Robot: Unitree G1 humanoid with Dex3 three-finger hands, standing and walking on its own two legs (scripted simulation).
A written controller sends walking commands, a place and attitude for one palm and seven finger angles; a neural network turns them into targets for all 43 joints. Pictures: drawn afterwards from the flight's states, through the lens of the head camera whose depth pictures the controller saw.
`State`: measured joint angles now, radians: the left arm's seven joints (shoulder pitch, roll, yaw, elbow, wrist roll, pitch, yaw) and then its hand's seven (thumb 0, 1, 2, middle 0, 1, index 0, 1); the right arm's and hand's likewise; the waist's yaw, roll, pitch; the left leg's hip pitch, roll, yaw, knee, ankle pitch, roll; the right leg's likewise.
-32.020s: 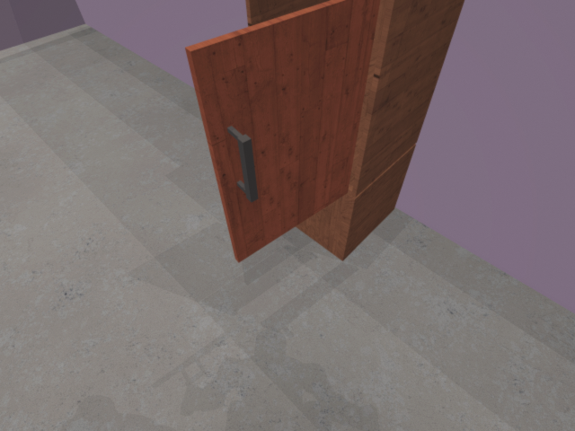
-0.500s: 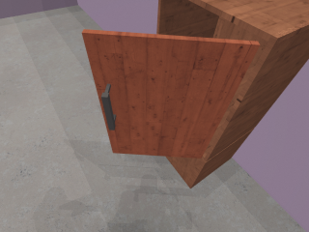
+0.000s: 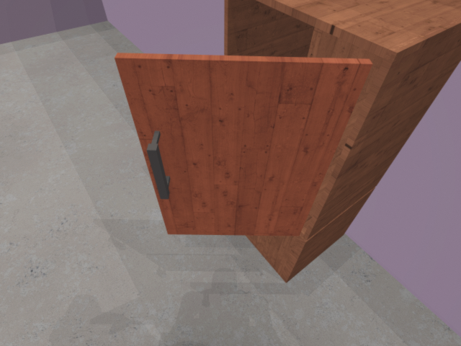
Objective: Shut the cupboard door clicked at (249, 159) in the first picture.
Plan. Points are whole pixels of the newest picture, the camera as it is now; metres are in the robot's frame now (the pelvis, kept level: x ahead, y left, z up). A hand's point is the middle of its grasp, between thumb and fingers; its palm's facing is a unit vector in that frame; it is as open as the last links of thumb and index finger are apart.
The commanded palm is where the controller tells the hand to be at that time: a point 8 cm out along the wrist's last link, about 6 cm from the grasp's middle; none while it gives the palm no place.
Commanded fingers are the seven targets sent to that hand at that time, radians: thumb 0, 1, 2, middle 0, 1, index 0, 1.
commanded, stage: look again from close up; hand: left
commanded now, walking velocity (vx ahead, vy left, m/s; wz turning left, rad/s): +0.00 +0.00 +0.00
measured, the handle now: (160, 167) +0.47 +0.18 +0.02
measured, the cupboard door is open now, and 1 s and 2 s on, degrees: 53 53 53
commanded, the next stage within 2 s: raise the hand and make a fist in 0.52 s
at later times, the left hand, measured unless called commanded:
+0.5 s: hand out of the picture +0.03 +0.18 -0.18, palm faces -0.01 -0.98 -0.20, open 7.4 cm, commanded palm none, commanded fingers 0.00 0.90 0.90 -0.20 -0.30 -0.20 -0.30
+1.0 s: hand (135, 325) +0.17 +0.17 -0.06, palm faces +0.05 -1.00 +0.01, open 6.4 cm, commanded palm +0.14 +0.23 -0.05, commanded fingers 0.00 0.90 0.90 -0.55 -0.68 -0.55 -0.68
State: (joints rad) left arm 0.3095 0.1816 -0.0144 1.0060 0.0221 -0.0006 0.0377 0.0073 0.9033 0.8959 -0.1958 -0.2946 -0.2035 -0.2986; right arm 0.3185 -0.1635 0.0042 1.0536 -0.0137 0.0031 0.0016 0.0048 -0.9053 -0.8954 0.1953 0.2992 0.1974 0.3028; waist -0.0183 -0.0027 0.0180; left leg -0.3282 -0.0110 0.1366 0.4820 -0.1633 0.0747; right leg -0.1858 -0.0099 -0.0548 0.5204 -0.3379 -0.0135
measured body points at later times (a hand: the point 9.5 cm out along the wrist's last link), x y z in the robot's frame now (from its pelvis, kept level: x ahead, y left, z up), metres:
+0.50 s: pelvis +0.02 +0.00 +0.00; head +0.04 +0.01 +0.45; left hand +0.03 +0.23 -0.16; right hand +0.08 -0.24 -0.14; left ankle +0.06 +0.07 -0.73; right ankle -0.04 -0.11 -0.73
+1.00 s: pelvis +0.00 -0.03 -0.09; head +0.02 -0.02 +0.36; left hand +0.16 +0.23 -0.06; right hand +0.22 -0.27 -0.13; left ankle +0.06 +0.07 -0.73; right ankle +0.03 -0.10 -0.73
